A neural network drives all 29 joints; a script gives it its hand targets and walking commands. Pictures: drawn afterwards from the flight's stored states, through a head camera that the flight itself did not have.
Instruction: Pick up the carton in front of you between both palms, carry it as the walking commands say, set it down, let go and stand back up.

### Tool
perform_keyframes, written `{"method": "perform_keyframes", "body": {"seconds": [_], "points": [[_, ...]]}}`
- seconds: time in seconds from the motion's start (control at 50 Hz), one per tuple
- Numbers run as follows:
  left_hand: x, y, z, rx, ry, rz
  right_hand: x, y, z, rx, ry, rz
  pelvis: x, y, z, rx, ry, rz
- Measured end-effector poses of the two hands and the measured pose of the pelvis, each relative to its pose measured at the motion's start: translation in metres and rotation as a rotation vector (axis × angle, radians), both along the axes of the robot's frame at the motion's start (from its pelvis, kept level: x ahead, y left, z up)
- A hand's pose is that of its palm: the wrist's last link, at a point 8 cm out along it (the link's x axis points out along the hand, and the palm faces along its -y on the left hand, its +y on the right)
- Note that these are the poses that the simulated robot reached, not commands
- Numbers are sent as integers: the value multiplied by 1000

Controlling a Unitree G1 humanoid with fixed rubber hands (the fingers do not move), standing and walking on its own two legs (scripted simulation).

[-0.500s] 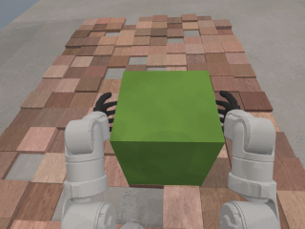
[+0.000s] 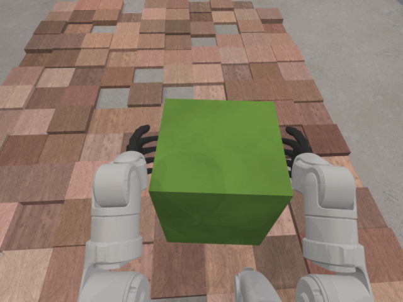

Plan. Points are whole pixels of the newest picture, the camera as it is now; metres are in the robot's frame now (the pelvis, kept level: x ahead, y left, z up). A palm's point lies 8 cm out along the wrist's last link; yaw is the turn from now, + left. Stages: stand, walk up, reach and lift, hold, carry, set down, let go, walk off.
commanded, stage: carry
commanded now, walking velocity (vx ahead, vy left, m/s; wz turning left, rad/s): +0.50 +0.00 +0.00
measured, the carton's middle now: (216, 177) +0.37 -0.02 +0.02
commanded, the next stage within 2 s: none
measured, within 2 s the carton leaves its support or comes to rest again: neither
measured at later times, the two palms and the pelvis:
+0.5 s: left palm (144, 64) +0.67 +0.15 +0.08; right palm (257, 58) +0.70 -0.15 +0.08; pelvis +0.33 -0.03 -0.01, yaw +2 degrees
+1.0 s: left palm out of the picture +1.01 +0.13 +0.18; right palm out of the picture +0.99 -0.17 +0.19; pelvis +0.62 +0.00 +0.01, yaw +0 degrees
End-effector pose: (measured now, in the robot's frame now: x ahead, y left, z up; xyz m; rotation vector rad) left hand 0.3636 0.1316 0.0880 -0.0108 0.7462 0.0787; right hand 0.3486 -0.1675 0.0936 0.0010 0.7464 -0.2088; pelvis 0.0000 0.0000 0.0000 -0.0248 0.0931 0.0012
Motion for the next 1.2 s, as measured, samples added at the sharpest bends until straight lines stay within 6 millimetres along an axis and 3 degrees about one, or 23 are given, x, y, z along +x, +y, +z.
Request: {"method": "perform_keyframes", "body": {"seconds": [0.14,0.24,0.36,0.46,0.58,0.72,0.86,1.0,1.1,1.16,1.2], "points": [[111,-10,25,0,-86,0,111,-10,25,-7,-85,7,114,-9,-9,-7,-3,9],[190,-17,15,49,-86,17,204,-17,11,-2,-83,57,199,-21,-37,-11,-37,18],[235,3,-19,59,65,76,273,3,-21,-5,67,137,257,-32,-28,-3,-31,22],[281,14,-14,48,73,118,325,14,-20,9,73,158,307,-33,-12,25,-15,31],[362,19,13,48,-13,119,399,20,0,34,-13,133,378,-21,-3,43,14,19],[469,28,34,27,-107,64,489,26,26,6,-106,86,473,3,-13,53,2,4],[559,11,66,1,-107,-17,551,10,60,-12,-105,6,541,14,6,18,5,0],[643,-4,92,-11,-111,-13,638,-4,92,-3,-110,-11,621,3,12,13,12,-2],[704,-15,85,9,-73,17,708,-16,81,4,-71,24,692,-16,-2,41,-2,-1],[740,-21,71,40,-57,42,753,-23,60,20,-55,58,736,-30,-20,43,-7,11],[758,-23,53,61,-18,57,777,-24,39,37,-17,74,756,-35,-23,27,-3,6]]}}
